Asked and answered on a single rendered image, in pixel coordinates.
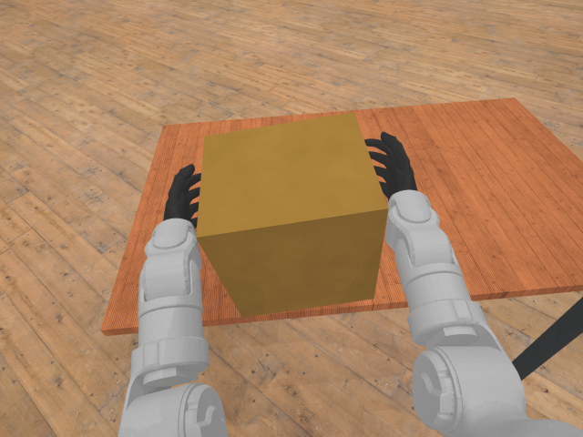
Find carton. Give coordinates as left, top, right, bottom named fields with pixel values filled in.
left=196, top=112, right=389, bottom=318

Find table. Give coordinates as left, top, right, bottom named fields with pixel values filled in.
left=100, top=97, right=583, bottom=381

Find right robot forearm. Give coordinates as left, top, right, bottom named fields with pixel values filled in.
left=385, top=190, right=526, bottom=409

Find left robot upper arm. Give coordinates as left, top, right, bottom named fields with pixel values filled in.
left=119, top=382, right=229, bottom=437

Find robot right hand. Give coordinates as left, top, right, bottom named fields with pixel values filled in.
left=364, top=132, right=418, bottom=201

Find right robot upper arm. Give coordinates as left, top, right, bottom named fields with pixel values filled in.
left=413, top=346, right=583, bottom=437

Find left robot forearm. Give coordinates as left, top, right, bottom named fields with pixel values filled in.
left=118, top=218, right=210, bottom=437

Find robot left hand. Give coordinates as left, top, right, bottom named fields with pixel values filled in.
left=163, top=164, right=201, bottom=228

